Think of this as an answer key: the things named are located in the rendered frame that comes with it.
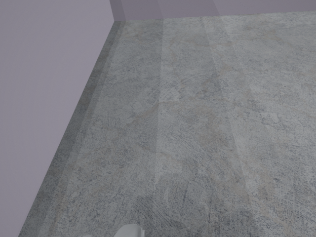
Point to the left robot thigh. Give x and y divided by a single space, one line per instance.
130 230

